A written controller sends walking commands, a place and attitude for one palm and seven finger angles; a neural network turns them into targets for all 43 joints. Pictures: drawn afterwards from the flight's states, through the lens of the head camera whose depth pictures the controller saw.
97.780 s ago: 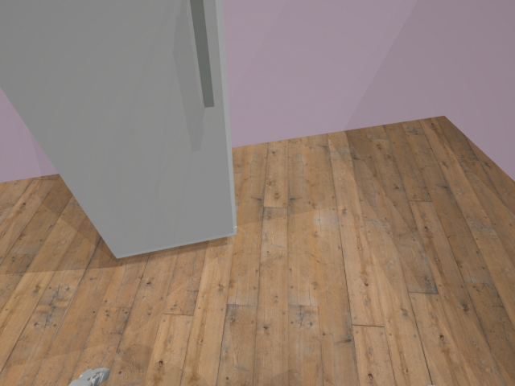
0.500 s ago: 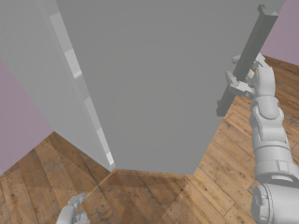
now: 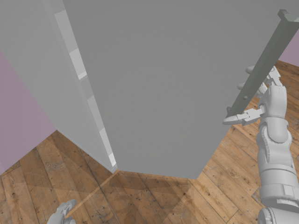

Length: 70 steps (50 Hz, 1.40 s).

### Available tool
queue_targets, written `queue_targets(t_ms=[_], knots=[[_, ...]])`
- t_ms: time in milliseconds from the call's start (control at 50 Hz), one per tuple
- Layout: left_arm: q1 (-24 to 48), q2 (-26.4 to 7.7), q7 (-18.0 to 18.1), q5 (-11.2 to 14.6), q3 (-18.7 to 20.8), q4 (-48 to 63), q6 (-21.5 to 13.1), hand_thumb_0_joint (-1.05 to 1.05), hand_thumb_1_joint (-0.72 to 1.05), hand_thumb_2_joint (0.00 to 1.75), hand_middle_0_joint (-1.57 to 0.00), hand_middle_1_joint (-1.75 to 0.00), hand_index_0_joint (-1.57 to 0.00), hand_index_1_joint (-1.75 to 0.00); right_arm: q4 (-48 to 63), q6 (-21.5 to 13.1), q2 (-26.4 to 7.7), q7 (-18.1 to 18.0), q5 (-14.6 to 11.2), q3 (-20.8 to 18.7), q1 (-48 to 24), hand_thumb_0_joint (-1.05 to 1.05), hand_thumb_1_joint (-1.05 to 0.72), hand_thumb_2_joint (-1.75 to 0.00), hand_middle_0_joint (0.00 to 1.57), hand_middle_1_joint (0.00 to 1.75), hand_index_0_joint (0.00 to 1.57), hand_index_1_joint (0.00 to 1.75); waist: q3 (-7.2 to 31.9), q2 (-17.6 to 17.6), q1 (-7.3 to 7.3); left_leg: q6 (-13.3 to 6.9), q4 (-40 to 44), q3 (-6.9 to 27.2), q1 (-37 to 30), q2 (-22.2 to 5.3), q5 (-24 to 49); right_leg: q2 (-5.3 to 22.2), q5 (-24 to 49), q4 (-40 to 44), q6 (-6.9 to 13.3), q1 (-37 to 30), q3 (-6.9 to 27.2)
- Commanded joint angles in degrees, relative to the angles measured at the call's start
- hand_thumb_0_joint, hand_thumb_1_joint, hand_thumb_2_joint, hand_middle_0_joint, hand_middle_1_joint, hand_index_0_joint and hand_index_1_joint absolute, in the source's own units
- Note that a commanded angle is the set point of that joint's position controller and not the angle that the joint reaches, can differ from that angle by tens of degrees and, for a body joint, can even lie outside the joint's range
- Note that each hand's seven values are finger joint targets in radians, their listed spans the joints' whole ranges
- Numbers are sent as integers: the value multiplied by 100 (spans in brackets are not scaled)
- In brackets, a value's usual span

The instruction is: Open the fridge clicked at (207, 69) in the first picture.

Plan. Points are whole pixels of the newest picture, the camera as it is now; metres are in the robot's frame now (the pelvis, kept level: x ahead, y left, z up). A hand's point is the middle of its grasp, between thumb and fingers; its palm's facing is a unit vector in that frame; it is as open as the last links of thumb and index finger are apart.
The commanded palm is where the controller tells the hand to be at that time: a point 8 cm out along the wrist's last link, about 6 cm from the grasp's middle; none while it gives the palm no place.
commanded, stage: slip the hand off the handle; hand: right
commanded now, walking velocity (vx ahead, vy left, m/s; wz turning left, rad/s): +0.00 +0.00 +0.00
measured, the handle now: (251, 78) +0.45 -0.21 +0.17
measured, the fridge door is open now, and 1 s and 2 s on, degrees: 61 61 61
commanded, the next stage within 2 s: none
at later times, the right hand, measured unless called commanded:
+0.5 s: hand (275, 106) +0.39 -0.27 +0.14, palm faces +0.23 +0.97 -0.13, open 14.7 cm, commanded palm +0.36 -0.31 +0.14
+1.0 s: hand (282, 127) +0.34 -0.27 +0.13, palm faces +0.22 +0.97 -0.11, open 14.7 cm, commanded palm +0.29 -0.31 +0.14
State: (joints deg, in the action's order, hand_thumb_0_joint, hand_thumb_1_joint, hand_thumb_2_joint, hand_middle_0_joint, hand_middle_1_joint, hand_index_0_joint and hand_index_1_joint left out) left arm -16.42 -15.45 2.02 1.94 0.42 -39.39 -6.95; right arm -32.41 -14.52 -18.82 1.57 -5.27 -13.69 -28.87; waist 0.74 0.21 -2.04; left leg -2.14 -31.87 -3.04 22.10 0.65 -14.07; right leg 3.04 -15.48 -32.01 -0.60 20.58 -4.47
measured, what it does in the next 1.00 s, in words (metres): stands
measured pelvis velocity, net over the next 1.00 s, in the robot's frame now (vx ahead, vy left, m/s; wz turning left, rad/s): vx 0.01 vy -0.02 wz -0.02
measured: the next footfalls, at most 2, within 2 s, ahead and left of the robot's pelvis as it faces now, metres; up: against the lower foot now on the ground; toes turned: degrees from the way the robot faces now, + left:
none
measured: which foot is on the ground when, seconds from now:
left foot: down 0.00-1.00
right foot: down 0.00-1.00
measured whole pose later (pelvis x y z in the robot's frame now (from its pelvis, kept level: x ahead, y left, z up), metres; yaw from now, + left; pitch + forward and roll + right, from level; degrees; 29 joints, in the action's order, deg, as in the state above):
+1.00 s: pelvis +0.01 -0.02 -0.01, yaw -1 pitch +4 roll +1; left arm -16.8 -14.5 2.4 1.7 -1.3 -35.7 -7.3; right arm -17.0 -12.1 -18.7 9.1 -10.5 -18.7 -10.6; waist 3.8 -1.1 1.0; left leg -0.5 -35.9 -3.5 22.7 -0.8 -17.6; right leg 1.8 -19.5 -37.5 0.8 22.3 -3.7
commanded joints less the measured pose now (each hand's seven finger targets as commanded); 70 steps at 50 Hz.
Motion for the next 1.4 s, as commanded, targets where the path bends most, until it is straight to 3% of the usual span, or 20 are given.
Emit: queue_targets(t_ms=[0, 40, 60, 100, 200, 280, 400, 420, 460, 600, 700, 740, 800, 880, 900, 1020, 1120, 1220, 1320, 1380], knots=[[106, -708, 6, -31, 268, 799, -270, 0, 90, 90, -20, -30, -20, -30, 1813, -262, -1302, -241, -60, -549, -1819, 0, 55, -20, 25, 115, 25, 115, 2263, -26, 284, 95, 194, 289, -1314, -91, 2096, -294, 1684, 190, 265, -667, 130], [105, -690, -26, -8, 257, 819, -261, 0, 90, 90, -20, -30, -20, -30, 1857, -196, -1094, -231, -51, -413, -1610, 0, 55, -20, 25, 115, 25, 115, 2145, 126, 249, 121, 155, 240, -1207, -76, 2195, -281, 1768, 167, 251, -670, 136], [10, -735, 12, -10, 248, 696, -209, 0, 90, 90, -20, -30, -20, -30, 1111, -130, -1217, -220, 25, -500, -1618, 0, 55, -20, 25, 115, 25, 115, 1666, 373, 88, 150, 198, 229, -859, -74, 1915, -266, 1457, 137, 236, -418, 147], [30, -758, 25, -1, 229, 746, -160, 0, 90, 90, -20, -30, -20, -30, 1099, -105, -1254, -140, 47, -499, -1667, 0, 55, -20, 25, 115, 25, 115, 1437, 517, 81, 161, 238, 237, -750, -91, 1628, -266, 1160, 140, 265, -264, 161], [81, -650, 54, 0, 216, 858, -158, 0, 90, 90, -20, -30, -20, -30, 1776, -256, -1165, 118, -29, -399, -1899, 0, 55, -20, 25, 115, 25, 115, 2080, -243, 171, 84, 61, 253, -878, -61, 2021, -288, 1709, -9, 245, -712, 181], [66, -647, 47, -22, 220, 873, -192, 0, 90, 90, -20, -30, -20, -30, 2058, -412, -1246, 271, -108, -499, -1680, 0, 55, -20, 25, 115, 25, 115, 2316, -342, 244, 63, -70, 195, -889, -17, 2152, -256, 2125, -79, 195, -881, 279], [86, -736, 117, 30, 199, 843, -140, 0, 90, 90, -20, -30, -20, -30, 1592, -200, -1577, 491, -242, -808, -1431, 0, 55, -20, 25, 115, 25, 115, 1680, 61, 185, 83, 32, 157, -711, -7, 1732, -243, 1562, -7, 213, -454, 319], [122, -730, 130, 48, 188, 858, -129, 0, 90, 90, -20, -30, -20, -30, 1550, -157, -1525, 548, -258, -761, -1436, 0, 55, -20, 25, 115, 25, 115, 1633, -65, 186, 80, 41, 161, -671, -17, 1693, -257, 1506, 17, 210, -435, 303], [130, -704, 147, 50, 180, 907, -140, 0, 90, 90, -20, -30, -20, -30, 1732, -137, -1443, 653, -282, -647, -1513, 0, 55, -20, 25, 115, 25, 115, 1792, -405, 198, 56, 25, 157, -632, -12, 1622, -268, 1570, 4, 185, -583, 318], [3, -802, 212, 12, 169, 864, -143, 0, 90, 90, -20, -30, -20, -30, 1415, -356, -2144, 865, -407, -1232, -1707, 0, 55, -20, 25, 115, 25, 115, 1804, -209, 206, 47, 5, 171, -548, 24, 1187, -275, 1158, -47, 195, -341, 403], [-15, -753, 152, 22, 195, 1022, -224, 0, 90, 90, -20, -30, -20, -30, 1690, -408, -1459, 1100, -538, -714, -1132, 0, 55, -20, 25, 115, 25, 115, 2157, -605, 278, 16, -112, 100, -475, 61, 1355, -250, 1658, -128, 133, -704, 445], [-2, -775, 115, 10, 226, 1066, -254, 0, 90, 90, -20, -30, -20, -30, 2052, -365, -1415, 1118, -604, -725, -678, 0, 55, -20, 25, 115, 25, 115, 2307, -654, 370, 27, -161, 83, -497, 70, 1507, -221, 1995, -164, 91, -864, 485], [77, -810, 104, 37, 218, 1131, -261, 0, 90, 90, -20, -30, -20, -30, 2164, -225, -1534, 1039, -722, -980, -102, 0, 55, -20, 25, 115, 25, 115, 1877, -88, 447, 45, -124, 27, -597, 77, 1411, -218, 1679, -87, 117, -449, 474], [321, -753, 106, 40, 157, 1208, -299, 0, 90, 90, -20, -30, -20, -30, 2629, -104, -1463, 789, -703, -1041, -98, 0, 55, -20, 25, 115, 25, 115, 1448, -60, 439, 59, -20, 56, -474, 53, 934, -245, 985, 66, 141, -243, 463], [365, -758, 122, 27, 151, 1210, -305, 0, 90, 90, -20, -30, -20, -30, 2893, -151, -1635, 697, -657, -1134, -148, 0, 55, -20, 25, 115, 25, 115, 1495, -214, 457, 48, -20, 80, -541, 45, 881, -249, 966, 63, 142, -250, 444], [516, -626, 115, -32, 117, 1240, -477, 0, 90, 90, -20, -30, -20, -30, 3800, -322, -1211, 593, -510, -745, 453, 0, 55, -20, 25, 115, 25, 115, 1837, -680, 473, 26, -88, 71, -570, 70, 977, -245, 1230, -9, 111, -614, 450], [643, -631, 209, 38, 45, 1190, -551, 0, 90, 90, -20, -30, -20, -30, 3584, 64, -850, 780, -695, -420, 876, 0, 55, -20, 25, 115, 25, 115, 1143, -205, 380, 80, 136, 56, -442, 33, 574, -264, 563, 113, 153, -328, 456], [804, -600, 289, 52, -20, 1239, -586, 0, 90, 90, -20, -30, -20, -30, 3803, 360, -899, 777, -755, -519, 1095, 0, 55, -20, 25, 115, 25, 115, 1004, -10, 458, 106, 283, 107, -538, -35, 316, -308, 314, 182, 186, -263, 455], [867, -527, 255, -39, -40, 1283, -686, 0, 90, 90, -20, -30, -20, -30, 4424, 102, -1011, 671, -728, -691, 1485, 0, 55, -20, 25, 115, 25, 115, 1321, -218, 585, 96, 190, 170, -823, -55, 710, -338, 665, 90, 186, -384, 415], [873, -537, 262, -43, -63, 1182, -699, 0, 90, 90, -20, -30, -20, -30, 4366, 5, -1137, 706, -749, -796, 1407, 0, 55, -20, 25, 115, 25, 115, 1138, -215, 507, 114, 228, 222, -753, -62, 613, -351, 537, 64, 178, -256, 387]])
